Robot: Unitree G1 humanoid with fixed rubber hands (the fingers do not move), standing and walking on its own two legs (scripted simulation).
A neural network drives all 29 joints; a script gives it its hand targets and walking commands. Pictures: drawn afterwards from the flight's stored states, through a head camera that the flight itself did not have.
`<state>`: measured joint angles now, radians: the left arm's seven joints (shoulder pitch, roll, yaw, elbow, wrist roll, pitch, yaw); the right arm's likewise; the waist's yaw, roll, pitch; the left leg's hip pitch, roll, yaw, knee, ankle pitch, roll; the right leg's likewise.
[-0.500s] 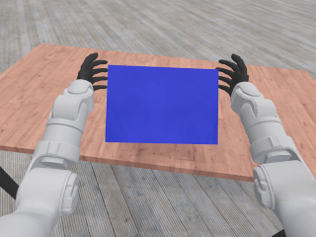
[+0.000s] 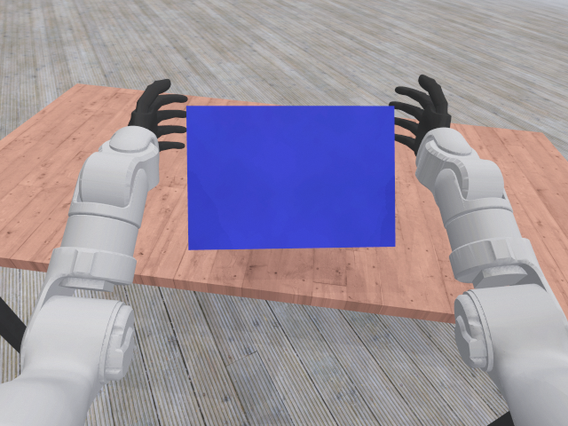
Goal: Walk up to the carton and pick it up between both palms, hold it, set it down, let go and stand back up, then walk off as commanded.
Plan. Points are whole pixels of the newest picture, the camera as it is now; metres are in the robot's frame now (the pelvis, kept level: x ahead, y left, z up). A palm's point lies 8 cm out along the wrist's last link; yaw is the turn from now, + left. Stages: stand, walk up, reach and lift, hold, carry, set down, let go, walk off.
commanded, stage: reach and lift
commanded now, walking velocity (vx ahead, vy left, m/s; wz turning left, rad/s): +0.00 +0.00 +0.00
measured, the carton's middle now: (287, 183) +0.46 +0.00 +0.13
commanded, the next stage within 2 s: hold in 0.48 s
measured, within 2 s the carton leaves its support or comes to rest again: neither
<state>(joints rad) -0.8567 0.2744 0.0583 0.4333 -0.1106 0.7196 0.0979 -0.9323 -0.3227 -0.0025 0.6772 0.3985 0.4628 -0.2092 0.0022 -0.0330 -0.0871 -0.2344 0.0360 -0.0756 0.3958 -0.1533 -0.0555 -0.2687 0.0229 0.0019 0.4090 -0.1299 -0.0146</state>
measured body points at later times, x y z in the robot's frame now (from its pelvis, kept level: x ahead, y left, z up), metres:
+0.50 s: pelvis +0.01 +0.00 +0.00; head -0.03 +0.02 +0.45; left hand +0.40 +0.20 +0.24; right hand +0.42 -0.17 +0.24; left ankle +0.04 +0.16 -0.74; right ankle +0.06 -0.10 -0.74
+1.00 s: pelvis +0.01 +0.00 +0.00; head -0.03 +0.02 +0.45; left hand +0.40 +0.20 +0.25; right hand +0.43 -0.16 +0.27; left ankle +0.04 +0.16 -0.74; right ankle +0.06 -0.10 -0.74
